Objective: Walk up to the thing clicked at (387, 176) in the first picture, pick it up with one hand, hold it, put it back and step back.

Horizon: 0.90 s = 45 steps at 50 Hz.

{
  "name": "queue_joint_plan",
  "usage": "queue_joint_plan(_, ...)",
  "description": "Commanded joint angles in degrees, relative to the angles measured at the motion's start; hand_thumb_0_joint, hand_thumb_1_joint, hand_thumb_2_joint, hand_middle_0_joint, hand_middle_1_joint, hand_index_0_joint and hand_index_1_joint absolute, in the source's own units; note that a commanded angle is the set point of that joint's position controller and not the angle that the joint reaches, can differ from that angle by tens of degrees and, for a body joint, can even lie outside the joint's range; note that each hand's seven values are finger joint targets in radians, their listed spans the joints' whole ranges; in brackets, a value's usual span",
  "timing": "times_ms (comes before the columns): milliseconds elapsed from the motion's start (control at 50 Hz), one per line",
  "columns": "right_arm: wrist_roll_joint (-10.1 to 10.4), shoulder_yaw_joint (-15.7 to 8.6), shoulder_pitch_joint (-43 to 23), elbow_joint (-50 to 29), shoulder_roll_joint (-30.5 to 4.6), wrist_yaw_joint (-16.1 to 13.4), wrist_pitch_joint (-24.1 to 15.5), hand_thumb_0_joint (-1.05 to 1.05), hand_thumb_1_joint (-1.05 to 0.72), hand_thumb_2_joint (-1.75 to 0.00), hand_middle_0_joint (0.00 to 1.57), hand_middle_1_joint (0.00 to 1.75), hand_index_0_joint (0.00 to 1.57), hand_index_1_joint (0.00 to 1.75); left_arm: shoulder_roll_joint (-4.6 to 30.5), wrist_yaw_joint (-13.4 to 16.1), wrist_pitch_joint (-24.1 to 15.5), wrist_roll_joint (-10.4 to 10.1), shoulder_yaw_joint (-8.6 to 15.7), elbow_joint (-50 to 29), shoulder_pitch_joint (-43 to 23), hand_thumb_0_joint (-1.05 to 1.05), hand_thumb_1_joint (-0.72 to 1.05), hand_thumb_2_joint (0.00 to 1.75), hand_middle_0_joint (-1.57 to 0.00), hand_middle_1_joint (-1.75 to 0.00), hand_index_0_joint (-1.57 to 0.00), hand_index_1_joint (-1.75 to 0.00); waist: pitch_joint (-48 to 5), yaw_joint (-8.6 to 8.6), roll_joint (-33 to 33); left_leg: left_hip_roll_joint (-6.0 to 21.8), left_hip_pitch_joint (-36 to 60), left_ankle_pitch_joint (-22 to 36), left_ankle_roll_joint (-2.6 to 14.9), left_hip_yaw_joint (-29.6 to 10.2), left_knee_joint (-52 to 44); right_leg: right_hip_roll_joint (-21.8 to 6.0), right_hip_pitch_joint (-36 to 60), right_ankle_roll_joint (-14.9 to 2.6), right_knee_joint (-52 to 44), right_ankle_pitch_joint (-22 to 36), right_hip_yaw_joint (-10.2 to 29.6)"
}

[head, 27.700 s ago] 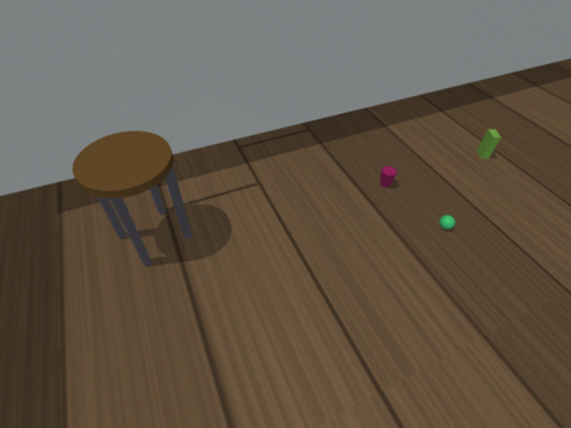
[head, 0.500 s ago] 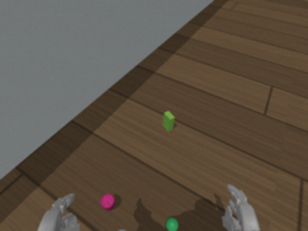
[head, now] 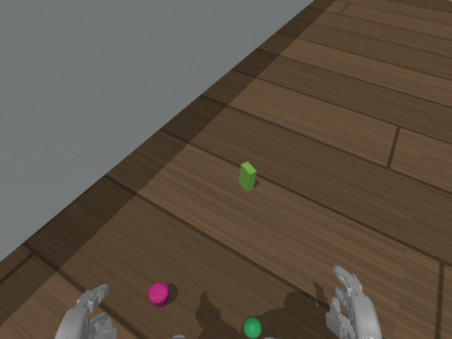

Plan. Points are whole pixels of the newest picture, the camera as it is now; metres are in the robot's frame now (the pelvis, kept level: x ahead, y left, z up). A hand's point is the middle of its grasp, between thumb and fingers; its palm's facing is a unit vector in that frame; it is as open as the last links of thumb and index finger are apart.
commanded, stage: home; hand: left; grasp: from above
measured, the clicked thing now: (159, 296) +0.40 +0.22 -0.67
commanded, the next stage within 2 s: stand in 0.84 s
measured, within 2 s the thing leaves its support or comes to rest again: neither
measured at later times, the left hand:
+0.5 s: hand (116, 329) +0.17 +0.18 -0.05, palm faces +0.05 -0.98 -0.20, open 7.4 cm
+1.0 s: hand (114, 328) +0.17 +0.19 -0.06, palm faces +0.02 -0.96 -0.27, open 7.4 cm
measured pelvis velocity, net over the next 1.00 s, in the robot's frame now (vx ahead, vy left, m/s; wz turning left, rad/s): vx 0.00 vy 0.00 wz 0.00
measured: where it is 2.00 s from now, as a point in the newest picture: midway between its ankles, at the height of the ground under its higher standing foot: outside the picture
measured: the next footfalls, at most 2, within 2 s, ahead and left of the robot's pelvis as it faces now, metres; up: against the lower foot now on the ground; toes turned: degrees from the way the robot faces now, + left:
none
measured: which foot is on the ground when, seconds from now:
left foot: down 0.00-1.00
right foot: down 0.00-1.00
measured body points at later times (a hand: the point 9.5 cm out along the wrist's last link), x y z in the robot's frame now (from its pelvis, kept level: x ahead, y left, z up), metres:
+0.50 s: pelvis +0.01 +0.00 +0.00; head +0.02 +0.00 +0.45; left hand +0.16 +0.23 -0.03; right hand +0.17 -0.25 -0.06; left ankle +0.02 +0.11 -0.68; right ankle +0.00 -0.14 -0.68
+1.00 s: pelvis +0.00 +0.00 +0.01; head +0.03 +0.00 +0.46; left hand +0.17 +0.24 -0.04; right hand +0.16 -0.25 -0.08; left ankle +0.02 +0.11 -0.68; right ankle +0.00 -0.14 -0.68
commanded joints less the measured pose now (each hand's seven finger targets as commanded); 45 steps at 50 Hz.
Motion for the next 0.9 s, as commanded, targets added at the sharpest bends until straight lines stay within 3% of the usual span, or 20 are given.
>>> queue_joint_plan(0, 0.2, -3.3, -4.1, -9.1, -7.2, -1.1, -3.2, 0.00, -0.90, -0.90, 0.20, 0.30, 0.20, 0.30, 5.7, 0.5, -3.4, 0.1, 3.0, -11.1, -1.1, 0.00, 0.90, 0.90, -0.20, -0.30, -0.20, -0.30, -5.0, 0.00, 1.1, -1.1, 6.7, 9.5, 0.56, -0.2, -10.7, 2.1, 1.5, -1.78, -8.3, 8.0, -1.6)
queue_joint_plan(80, 0.2, -3.4, -3.9, -8.9, -7.4, -1.1, -3.0, 0.00, -0.90, -0.90, 0.20, 0.30, 0.20, 0.30, 5.8, 0.4, -3.3, 0.1, 3.0, -10.7, -1.5, 0.00, 0.90, 0.90, -0.20, -0.30, -0.20, -0.30, -4.7, -0.53, 1.1, -1.0, 7.2, 10.1, 0.53, -0.4, -10.6, 2.1, 1.0, -1.69, -8.2, 8.6, -1.5)
queue_joint_plan(200, 0.2, -3.3, -4.1, -9.0, -7.1, -1.2, -3.1, 0.00, -0.90, -0.90, 0.20, 0.30, 0.20, 0.30, 5.8, 0.4, -3.5, 0.0, 3.3, -11.0, -1.4, 0.00, 0.90, 0.90, -0.20, -0.30, -0.20, -0.30, -3.5, 0.12, 0.5, -1.3, 6.0, 9.7, 0.70, 0.4, -10.1, 1.9, 1.3, -1.60, -8.9, 8.4, -1.3)
queue_joint_plan(360, 0.1, -3.6, -3.4, -8.6, -7.4, -1.0, -2.7, 0.00, -0.90, -0.90, 0.20, 0.30, 0.20, 0.30, 6.1, 0.5, -3.6, 0.2, 3.2, -11.1, -1.2, 0.00, 0.90, 0.90, -0.20, -0.30, -0.20, -0.30, -5.1, -0.22, 2.0, -1.0, 7.9, 14.2, 0.45, 0.0, -9.9, 2.0, 2.3, -1.88, -7.7, 12.1, -1.3)
queue_joint_plan(480, 0.3, -3.4, -3.8, -9.0, -7.4, -1.0, -2.7, 0.00, -0.90, -0.90, 0.20, 0.30, 0.20, 0.30, 5.4, 0.4, -3.6, -0.1, 2.4, -11.2, -1.5, 0.00, 0.90, 0.90, -0.20, -0.30, -0.20, -0.30, -3.8, -0.20, 0.8, -1.0, 7.2, 12.9, 0.58, 0.0, -10.1, 2.0, 1.8, -1.77, -8.1, 11.3, -1.4)
queue_joint_plan(580, 0.2, -3.7, -3.8, -9.2, -7.4, -1.0, -2.6, 0.00, -0.90, -0.90, 0.20, 0.30, 0.20, 0.30, 6.3, 0.4, -3.5, 0.0, 3.8, -10.3, -0.5, 0.00, 0.90, 0.90, -0.20, -0.30, -0.20, -0.30, -4.4, -0.17, 0.4, -1.4, 7.0, 11.6, 0.81, 0.7, -9.5, 1.7, 2.1, -1.50, -9.1, 10.5, -1.0)
queue_joint_plan(760, 0.2, -3.5, -3.7, -9.3, -7.2, -1.0, -2.6, 0.00, -0.90, -0.90, 0.20, 0.30, 0.20, 0.30, 5.6, 0.6, -3.7, 0.0, 2.8, -11.5, -1.6, 0.00, 0.90, 0.90, -0.20, -0.30, -0.20, -0.30, -4.1, -0.52, 1.1, -1.2, 7.2, 11.4, 0.71, 0.4, -9.7, 1.9, 1.5, -1.63, -8.6, 10.3, -1.1)
queue_joint_plan(780, 0.3, -3.7, -3.4, -9.0, -7.4, -1.1, -2.7, 0.00, -0.90, -0.90, 0.20, 0.30, 0.20, 0.30, 6.1, 0.6, -3.7, -0.1, 3.7, -10.9, -0.5, 0.00, 0.90, 0.90, -0.20, -0.30, -0.20, -0.30, -5.1, -0.14, 0.5, -1.2, 7.3, 12.6, 0.72, 0.2, -9.5, 1.9, 2.2, -1.66, -8.3, 11.1, -1.2)
queue_joint_plan(820, 0.3, -3.5, -3.9, -9.1, -7.1, -1.0, -2.6, 0.00, -0.90, -0.90, 0.20, 0.30, 0.20, 0.30, 5.4, 0.5, -3.8, -0.1, 2.5, -10.8, -1.0, 0.00, 0.90, 0.90, -0.20, -0.30, -0.20, -0.30, -4.5, -0.33, 0.9, -1.2, 7.3, 12.8, 0.67, 0.1, -9.6, 2.0, 1.5, -1.66, -8.3, 11.4, -1.3)
queue_joint_plan(880, 0.3, -3.7, -3.7, -9.3, -7.2, -1.0, -2.6, 0.00, -0.90, -0.90, 0.20, 0.30, 0.20, 0.30, 6.0, 0.5, -3.8, -0.1, 3.5, -10.8, -0.8, 0.00, 0.90, 0.90, -0.20, -0.30, -0.20, -0.30, -4.0, -0.19, 0.5, -1.3, 6.5, 11.1, 0.75, 0.4, -9.6, 1.8, 1.9, -1.54, -8.7, 10.1, -1.2)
